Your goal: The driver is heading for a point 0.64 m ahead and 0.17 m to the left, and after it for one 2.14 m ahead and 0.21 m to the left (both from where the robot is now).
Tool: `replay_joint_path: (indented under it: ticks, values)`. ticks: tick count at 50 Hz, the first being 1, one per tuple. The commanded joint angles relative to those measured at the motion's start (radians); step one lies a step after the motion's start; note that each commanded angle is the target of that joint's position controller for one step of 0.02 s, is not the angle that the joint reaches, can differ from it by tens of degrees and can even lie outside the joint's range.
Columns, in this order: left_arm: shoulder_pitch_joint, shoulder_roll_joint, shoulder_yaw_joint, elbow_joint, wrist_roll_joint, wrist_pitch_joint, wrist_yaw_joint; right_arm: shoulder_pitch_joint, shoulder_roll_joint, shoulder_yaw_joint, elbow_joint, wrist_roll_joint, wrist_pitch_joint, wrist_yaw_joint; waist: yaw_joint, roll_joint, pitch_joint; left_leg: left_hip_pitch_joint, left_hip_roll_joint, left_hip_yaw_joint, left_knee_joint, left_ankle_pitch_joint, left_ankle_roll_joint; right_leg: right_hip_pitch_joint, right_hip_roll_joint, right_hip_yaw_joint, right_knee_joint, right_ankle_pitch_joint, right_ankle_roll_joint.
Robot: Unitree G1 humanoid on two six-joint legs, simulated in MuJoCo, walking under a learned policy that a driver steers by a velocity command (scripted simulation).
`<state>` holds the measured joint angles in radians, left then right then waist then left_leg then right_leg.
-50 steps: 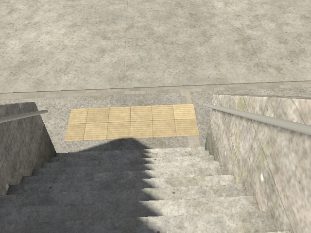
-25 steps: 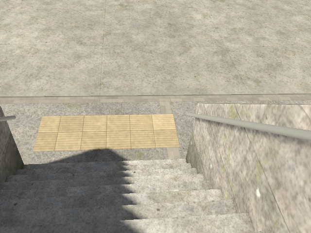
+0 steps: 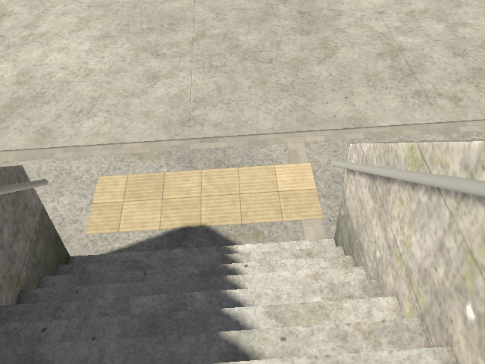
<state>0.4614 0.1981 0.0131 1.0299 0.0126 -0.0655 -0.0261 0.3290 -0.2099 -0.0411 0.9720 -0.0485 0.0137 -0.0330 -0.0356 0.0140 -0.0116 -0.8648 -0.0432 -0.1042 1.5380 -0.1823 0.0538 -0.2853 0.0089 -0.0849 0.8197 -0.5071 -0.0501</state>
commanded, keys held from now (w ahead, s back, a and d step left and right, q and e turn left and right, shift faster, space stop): w+q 0.64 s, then w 0.30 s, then w+e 0.06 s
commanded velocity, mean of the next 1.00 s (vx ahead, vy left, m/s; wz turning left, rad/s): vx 0.50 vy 0.00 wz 0.43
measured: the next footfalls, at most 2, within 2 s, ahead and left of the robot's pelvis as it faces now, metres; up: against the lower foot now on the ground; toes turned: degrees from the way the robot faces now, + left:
left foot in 0.28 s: +0.24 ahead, +0.10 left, -0.20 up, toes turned +9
right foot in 0.78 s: +0.49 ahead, -0.03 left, -0.41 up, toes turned +24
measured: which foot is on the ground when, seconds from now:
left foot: up 0.00-0.26, down 0.28-0.78, up 0.80-1.00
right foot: down 0.00-0.28, up 0.30-0.76, down 0.78-1.00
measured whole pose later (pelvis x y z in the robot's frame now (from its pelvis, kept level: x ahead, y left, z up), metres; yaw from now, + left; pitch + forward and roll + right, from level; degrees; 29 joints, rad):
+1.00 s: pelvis +0.46 +0.04 -0.41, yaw +26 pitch -2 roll +0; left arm 0.61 0.19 -0.01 1.08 0.01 -0.05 -0.01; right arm 0.16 -0.19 -0.01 0.90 -0.04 0.01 -0.01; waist 0.03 0.03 0.02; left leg -0.99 -0.06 -0.08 1.54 -0.12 0.05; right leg -0.26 0.05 -0.05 0.83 -0.52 -0.07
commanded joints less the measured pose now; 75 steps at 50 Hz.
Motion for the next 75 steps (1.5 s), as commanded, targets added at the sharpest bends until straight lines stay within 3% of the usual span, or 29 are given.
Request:
replay_joint_path:
  ticks: [1,5,12,13,14,15,16,18,20,22,24,31,36,38,40,41,43,44,46,48,50,52,57,63,65,67,69,73,75]
  values:
    - [-0.009,0.118,0.01,-0.032,-0.002,-0.05,0.026,0.105,-0.056,-0.029,0.017,-0.014,0.007,0.022,-0.08,-0.133,0.074,0.098,0.012,-0.012,-0.294,0.471,-0.013,-0.208,-0.228,0.188,-0.164,0.635,-0.059]
    - [-0.05,0.119,0.003,-0.046,-0.025,-0.06,0.051,-0.125,-0.023,-0.009,-0.048,0.021,-0.035,0.06,-0.02,-0.08,0.097,0.359,-0.024,0.06,-0.667,0.916,0.003,-0.328,-0.188,0.126,-0.099,0.075,-0.032]
    - [0.136,0.133,0.023,0.017,0.048,0.019,0.082,-0.211,-0.074,-0.017,-0.116,0.05,-0.045,0.048,0.133,-0.079,0.23,0.323,0.074,0.139,-1.208,0.431,0.059,0.102,-0.245,0.107,0.289,0.615,-0.104]
    - [-0.008,0.181,0.03,0.002,0.03,0.018,0.077,0.115,-0.097,-0.037,-0.023,0.033,-0.041,0.04,-0.046,-0.194,-0.006,0.765,0.059,0.193,-0.896,0.577,0.105,-0.077,-0.279,0.119,0.566,0.891,-0.121]
    - [-0.072,0.13,0.029,-0.022,0.024,0.024,0.08,0.285,-0.17,-0.055,0.05,0.032,-0.039,0.049,-0.128,-0.098,-0.032,0.927,0.134,0.006,-1.123,0.45,0.179,-0.201,-0.199,0.096,0.887,0.749,-0.076]
    - [-0.055,0.101,0.031,-0.043,0.041,0.024,0.076,0.271,-0.204,-0.07,0.035,0.046,-0.033,0.06,-0.142,0.22,0.025,0.973,0.145,0.066,-1.133,0.694,0.19,-0.38,0.008,-0.088,1.343,-0.204,-0.063]
    - [0.017,0.055,0.017,-0.126,0.035,0.021,0.062,0.267,-0.206,-0.052,0.045,0.054,-0.036,0.07,0.001,0.306,-0.042,1.238,0.245,-0.119,-0.735,1.146,0.235,-0.783,0.007,0.002,1.365,-0.381,-0.034]
    - [-0.087,0.139,0.029,-0.165,0.052,0.039,0.062,0.27,-0.171,-0.03,0.027,0.07,-0.021,0.06,-0.049,0.059,-0.061,1.079,0.292,-0.266,-0.864,0.569,0.289,-0.921,-0.05,0.099,1.195,-0.279,-0.017]
    - [-0.118,0.086,0.015,-0.183,0.062,0.037,0.052,0.211,-0.168,-0.021,0.021,0.045,-0.024,0.038,0.024,0.088,-0.007,0.818,0.345,-0.498,-1.012,-0.049,0.336,-0.927,-0.103,0.19,0.882,0.094,0.044]
    - [-0.224,0.082,0.015,-0.21,0.054,0.064,0.05,0.055,-0.058,0.027,-0.032,0.034,-0.038,0.016,0.091,-0.018,0.107,0.324,0.214,-0.374,-1.011,0.032,0.273,-0.593,-0.07,0.124,0.533,0.388,0.132]
    - [-0.048,0.052,0.018,-0.105,0.062,0.067,0.047,0.061,-0.13,0.011,-0.045,0.024,-0.053,0.007,0.131,0.08,-0.006,0.258,0.179,-0.341,-0.931,0.381,0.235,-0.347,-0.034,0.075,0.606,0.562,0.13]
    - [-0.363,0.088,0.027,-0.262,0.046,0.053,0.019,0.094,-0.092,0.013,-0.073,0.051,-0.063,-0.006,0.029,0.086,0.083,0.31,0.032,-0.399,-0.714,-0.196,0.225,-0.32,0.014,0.134,0.042,0.895,0.092]
    - [-0.237,0.071,0.03,-0.231,-0.015,0.013,0.026,0.121,-0.083,0.016,-0.086,0.012,-0.035,-0.011,-0.032,0.094,0.121,0.387,-0.03,-0.294,-0.453,0.024,0.191,-0.065,0.017,0.104,-0.353,0.799,0.048]
    - [0.048,0.105,0.059,-0.145,-0.028,0.016,0.028,0.083,-0.103,0.01,-0.06,0.003,-0.007,-0.026,0.092,0.088,0.073,0.358,-0.021,-0.275,-0.188,0.221,0.212,0.19,-0.081,0.115,-0.546,0.83,0.003]
    - [0.328,0.168,0.074,-0.074,-0.01,0.026,0.013,0.116,0.014,0.012,-0.075,0.047,-0.035,0.009,0.163,-0.192,-0.051,-0.171,-0.258,-0.033,0.721,-0.761,0.115,0.699,-0.29,0.276,-0.153,1.352,-0.1]
    - [0.241,0.158,0.042,-0.077,0.004,0.031,-0.016,0.184,0.043,0.031,-0.13,0.066,-0.047,-0.001,0.016,-0.267,-0.063,-0.391,-0.158,0.021,0.74,-0.741,0.116,0.735,-0.341,0.313,-0.004,1.499,-0.058]
    - [0.269,0.145,0.043,-0.065,-0.006,0.012,-0.023,0.031,-0.044,0.017,-0.117,0.02,-0.043,-0.02,0.097,-0.104,-0.026,-0.446,-0.094,-0.01,0.626,-0.496,0.119,0.534,-0.306,0.37,-0.166,0.988,-0.125]
    - [0.24,0.234,0.063,-0.053,-0.007,0.008,0.003,-0.033,-0.04,0.025,-0.149,0.007,-0.037,-0.015,0.088,-0.205,0.001,-0.471,-0.046,-0.019,0.58,-0.461,0.079,0.407,-0.408,0.596,-0.292,0.602,-0.24]
    - [0.163,0.108,0.008,-0.02,0.011,0.0,0.019,-0.204,-0.054,0.017,-0.163,-0.003,-0.024,-0.007,0.045,-0.024,0.214,-0.521,-0.016,-0.109,0.317,-0.2,0.012,0.117,-0.322,0.556,-0.302,0.388,-0.187]
    - [0.025,0.049,-0.034,-0.05,0.004,-0.014,0.03,-0.19,-0.013,0.038,-0.157,0.024,-0.018,0.02,-0.053,0.012,0.228,-0.156,-0.023,-0.023,-0.128,0.103,-0.036,-0.298,-0.218,0.39,-0.324,0.52,-0.091]
    - [-0.006,0.154,-0.006,-0.053,-0.013,-0.019,0.024,-0.042,0.026,0.031,-0.04,0.0,-0.002,0.039,-0.079,-0.101,0.048,0.281,0.01,0.117,-0.143,0.484,-0.03,-0.421,-0.182,0.369,-0.313,0.513,-0.09]
    - [0.058,0.135,-0.003,-0.018,-0.043,-0.012,0.036,-0.139,-0.026,0.018,-0.063,-0.007,0.004,0.032,-0.017,-0.174,0.093,0.041,0.065,0.074,-0.229,0.504,-0.02,-0.145,-0.158,0.412,-0.213,0.447,-0.101]
    - [0.206,0.068,-0.012,-0.016,0.012,0.014,0.083,-0.475,-0.018,0.008,-0.167,0.01,-0.051,0.051,0.144,-0.104,0.148,-0.075,0.091,0.033,-0.726,0.654,-0.054,0.096,-0.134,0.524,-0.088,0.158,-0.203]
    - [0.194,0.039,-0.005,-0.015,0.032,0.024,0.065,-0.39,-0.012,0.01,-0.195,0.066,-0.072,0.049,0.239,-0.089,0.191,0.42,0.077,0.076,-1.264,0.659,-0.055,0.011,-0.015,0.412,0.097,0.385,-0.158]
    - [0.044,0.118,0.018,-0.032,0.035,0.035,0.071,-0.049,-0.084,-0.019,-0.088,0.063,-0.067,0.035,0.062,-0.135,0.057,0.667,0.164,0.008,-1.26,0.729,-0.009,-0.008,-0.037,0.438,0.411,0.506,-0.188]
    - [0.065,0.103,0.038,-0.005,0.025,0.031,0.054,0.183,-0.14,-0.053,0.012,0.036,-0.059,0.034,-0.04,0.034,0.015,1.012,0.191,0.019,-1.367,0.757,-0.009,-0.217,0.083,0.323,0.88,0.221,-0.141]
    - [0.287,0.076,0.042,-0.022,-0.026,0.041,0.065,0.236,-0.134,-0.027,0.001,0.029,-0.06,0.067,0.054,0.224,-0.145,1.44,0.413,-0.045,-0.818,1.17,0.034,-0.714,0.081,0.213,1.12,-0.397,-0.092]
    - [-0.03,0.081,0.051,-0.096,0.063,0.074,0.059,0.138,-0.099,-0.015,-0.016,0.039,-0.096,0.058,0.038,0.201,0.055,0.732,0.463,-0.206,-0.987,0.435,0.207,-0.722,-0.039,0.246,0.895,0.168,-0.04]
    - [-0.064,0.063,0.059,-0.093,0.039,0.088,0.047,0.119,-0.014,0.022,-0.009,0.038,-0.104,0.045,0.085,0.093,0.137,0.436,0.363,-0.047,-0.957,0.506,0.123,-0.55,-0.016,0.224,0.555,0.386,0.019]
Velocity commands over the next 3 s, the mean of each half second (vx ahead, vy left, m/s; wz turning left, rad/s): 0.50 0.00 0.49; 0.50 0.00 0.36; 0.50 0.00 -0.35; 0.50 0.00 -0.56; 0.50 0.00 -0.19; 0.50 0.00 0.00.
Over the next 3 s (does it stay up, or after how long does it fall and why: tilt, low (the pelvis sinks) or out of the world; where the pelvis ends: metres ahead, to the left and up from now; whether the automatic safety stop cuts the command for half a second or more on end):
stays up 1.37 0.11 -1.21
